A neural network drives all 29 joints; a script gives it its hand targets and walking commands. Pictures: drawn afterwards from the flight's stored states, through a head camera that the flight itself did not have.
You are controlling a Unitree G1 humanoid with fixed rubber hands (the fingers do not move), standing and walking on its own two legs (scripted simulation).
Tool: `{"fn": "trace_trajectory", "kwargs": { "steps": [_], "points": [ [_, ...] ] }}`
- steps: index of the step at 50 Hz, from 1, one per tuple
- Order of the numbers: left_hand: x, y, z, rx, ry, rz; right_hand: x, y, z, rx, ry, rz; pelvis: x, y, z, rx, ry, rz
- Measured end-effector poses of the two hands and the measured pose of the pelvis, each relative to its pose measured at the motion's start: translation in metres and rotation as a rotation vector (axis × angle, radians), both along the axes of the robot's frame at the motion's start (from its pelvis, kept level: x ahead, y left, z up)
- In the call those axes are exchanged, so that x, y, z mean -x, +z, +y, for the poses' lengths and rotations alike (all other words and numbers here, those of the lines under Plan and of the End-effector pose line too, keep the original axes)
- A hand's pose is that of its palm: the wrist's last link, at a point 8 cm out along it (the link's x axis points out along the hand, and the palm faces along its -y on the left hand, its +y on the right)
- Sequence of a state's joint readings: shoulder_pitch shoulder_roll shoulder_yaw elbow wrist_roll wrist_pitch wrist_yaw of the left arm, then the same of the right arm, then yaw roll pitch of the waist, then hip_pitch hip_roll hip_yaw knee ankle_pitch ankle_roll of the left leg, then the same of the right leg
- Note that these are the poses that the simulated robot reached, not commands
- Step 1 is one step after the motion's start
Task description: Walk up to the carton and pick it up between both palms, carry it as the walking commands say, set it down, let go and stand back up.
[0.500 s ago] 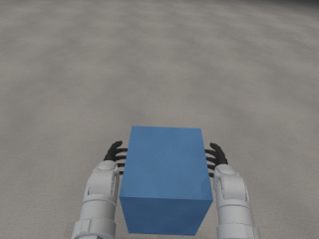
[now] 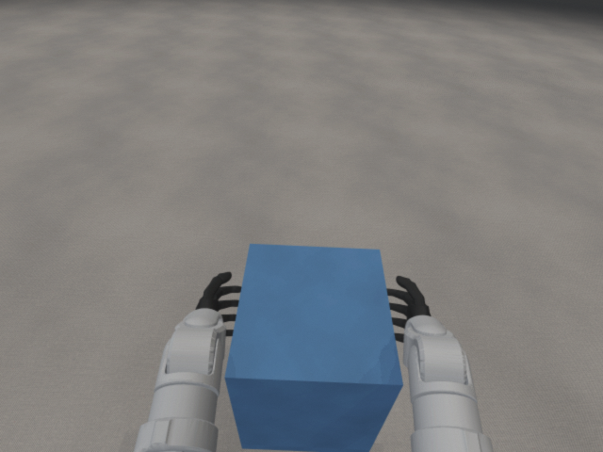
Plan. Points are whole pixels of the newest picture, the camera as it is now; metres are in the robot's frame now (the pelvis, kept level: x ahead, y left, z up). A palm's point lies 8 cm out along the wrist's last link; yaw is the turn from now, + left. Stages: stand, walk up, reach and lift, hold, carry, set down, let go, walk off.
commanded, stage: reach and lift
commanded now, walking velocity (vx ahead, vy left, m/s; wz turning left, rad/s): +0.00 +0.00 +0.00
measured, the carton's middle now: (309, 350) +0.31 -0.01 -0.04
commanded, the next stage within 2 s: hold in 0.20 s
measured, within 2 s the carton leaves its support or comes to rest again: neither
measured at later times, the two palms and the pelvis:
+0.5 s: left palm (205, 326) +0.29 +0.14 +0.05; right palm (416, 330) +0.29 -0.15 +0.06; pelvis +0.00 +0.00 +0.00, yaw +0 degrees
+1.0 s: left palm (168, 307) +0.30 +0.19 +0.07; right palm (369, 279) +0.36 -0.09 +0.08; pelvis +0.05 +0.01 +0.00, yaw +12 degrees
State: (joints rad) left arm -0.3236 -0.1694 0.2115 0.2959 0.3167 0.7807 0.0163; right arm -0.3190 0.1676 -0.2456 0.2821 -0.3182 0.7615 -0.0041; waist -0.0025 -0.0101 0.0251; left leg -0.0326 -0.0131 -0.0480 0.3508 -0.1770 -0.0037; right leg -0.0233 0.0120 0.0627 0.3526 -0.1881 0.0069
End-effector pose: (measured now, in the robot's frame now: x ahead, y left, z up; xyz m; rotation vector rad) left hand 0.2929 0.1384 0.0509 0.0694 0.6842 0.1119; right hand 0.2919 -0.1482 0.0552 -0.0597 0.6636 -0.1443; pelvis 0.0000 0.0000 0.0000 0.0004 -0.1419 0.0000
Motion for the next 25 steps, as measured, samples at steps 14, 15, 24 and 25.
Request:
{"fn": "trace_trajectory", "kwargs": {
  "steps": [14, 15, 24, 25],
  "points": [
    [0.0058, 0.0, -0.0003, 0.003, 0.0, -0.007, 0.0057, 0.0011, -0.0002, 0.002, -0.001, -0.004, 0.0058, -0.0013, -0.0003, -0.001, -0.002, -0.006],
    [0.006, -0.0002, -0.0001, 0.003, 0.0, -0.007, 0.0059, 0.0011, 0.0, 0.002, -0.001, -0.003, 0.0059, -0.0014, -0.0002, -0.001, -0.002, -0.006],
    [0.006, -0.0009, 0.0021, 0.001, 0.002, -0.006, 0.0049, 0.0002, 0.0023, 0.004, 0.003, -0.001, 0.0049, -0.0015, 0.0009, -0.001, -0.004, -0.004],
    [0.0059, -0.0008, 0.0024, 0.001, 0.002, -0.007, 0.0047, 0.0003, 0.0026, 0.004, 0.004, -0.002, 0.0045, -0.0014, 0.0011, -0.001, -0.004, -0.004]
  ]
}}
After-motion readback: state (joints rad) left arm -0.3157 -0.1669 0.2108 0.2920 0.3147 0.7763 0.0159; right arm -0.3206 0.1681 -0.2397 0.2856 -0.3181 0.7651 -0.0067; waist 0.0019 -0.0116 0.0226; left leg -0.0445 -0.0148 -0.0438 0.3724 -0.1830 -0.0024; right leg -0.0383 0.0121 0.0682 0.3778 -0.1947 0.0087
